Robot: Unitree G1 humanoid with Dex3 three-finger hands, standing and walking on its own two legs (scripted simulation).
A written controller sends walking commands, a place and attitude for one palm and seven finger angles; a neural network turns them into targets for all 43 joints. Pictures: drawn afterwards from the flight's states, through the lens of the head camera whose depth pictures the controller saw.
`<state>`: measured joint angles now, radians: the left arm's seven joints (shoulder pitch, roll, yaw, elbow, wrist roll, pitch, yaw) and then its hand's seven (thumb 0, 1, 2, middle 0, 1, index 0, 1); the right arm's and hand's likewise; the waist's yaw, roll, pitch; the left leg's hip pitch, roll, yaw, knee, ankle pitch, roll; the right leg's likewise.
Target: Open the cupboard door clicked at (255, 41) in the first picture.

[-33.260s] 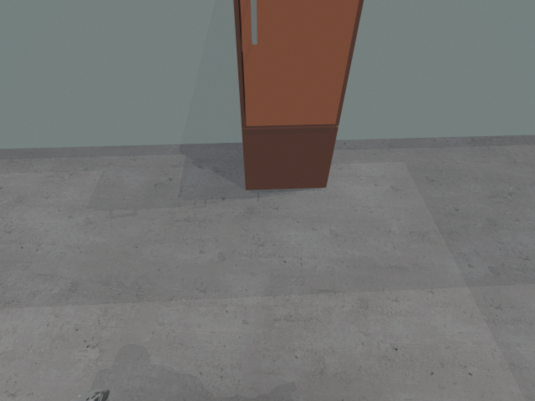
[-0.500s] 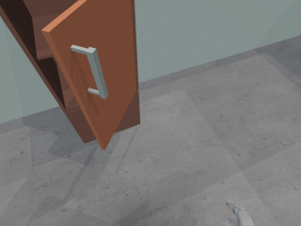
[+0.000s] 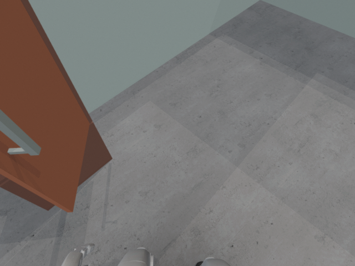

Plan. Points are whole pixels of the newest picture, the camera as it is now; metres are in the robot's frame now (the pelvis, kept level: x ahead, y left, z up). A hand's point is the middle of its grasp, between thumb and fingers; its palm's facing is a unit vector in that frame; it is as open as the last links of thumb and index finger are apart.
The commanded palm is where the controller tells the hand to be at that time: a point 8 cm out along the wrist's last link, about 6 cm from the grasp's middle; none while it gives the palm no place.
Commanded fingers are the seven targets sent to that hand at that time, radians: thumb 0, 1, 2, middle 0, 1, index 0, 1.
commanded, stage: walk to a spot facing it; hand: left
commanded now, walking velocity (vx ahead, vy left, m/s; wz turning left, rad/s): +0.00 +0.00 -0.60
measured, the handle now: (1, 131) +0.34 +0.36 +0.11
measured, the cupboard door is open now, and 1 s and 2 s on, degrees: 47 47 47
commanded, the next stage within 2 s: turn to face it in 1.96 s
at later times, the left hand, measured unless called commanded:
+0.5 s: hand (123, 239) +0.19 +0.15 -0.15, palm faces -0.29 -0.93 -0.24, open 7.4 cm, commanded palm none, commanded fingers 0.00 0.90 0.90 -0.20 -0.30 -0.20 -0.30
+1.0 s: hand (184, 153) +0.44 -0.01 -0.15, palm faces -0.63 -0.76 -0.19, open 7.4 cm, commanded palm none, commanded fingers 0.00 0.90 0.90 -0.20 -0.30 -0.20 -0.30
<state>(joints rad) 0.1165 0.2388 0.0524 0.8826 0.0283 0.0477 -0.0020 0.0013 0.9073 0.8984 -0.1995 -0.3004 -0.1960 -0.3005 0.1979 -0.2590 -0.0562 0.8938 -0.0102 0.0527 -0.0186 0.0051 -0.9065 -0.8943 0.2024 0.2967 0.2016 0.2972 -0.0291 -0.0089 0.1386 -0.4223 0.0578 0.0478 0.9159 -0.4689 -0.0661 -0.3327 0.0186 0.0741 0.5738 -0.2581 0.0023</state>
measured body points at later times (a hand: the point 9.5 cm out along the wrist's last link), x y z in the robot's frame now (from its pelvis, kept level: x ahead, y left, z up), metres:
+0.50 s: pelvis +0.05 -0.02 +0.00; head +0.09 -0.04 +0.45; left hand +0.20 +0.20 -0.14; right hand +0.00 -0.28 -0.15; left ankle +0.06 +0.12 -0.67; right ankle +0.00 -0.12 -0.73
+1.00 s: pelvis +0.21 -0.08 +0.01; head +0.26 -0.11 +0.45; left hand +0.47 +0.03 -0.13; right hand +0.03 -0.22 -0.14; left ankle +0.20 +0.08 -0.73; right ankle +0.22 -0.24 -0.69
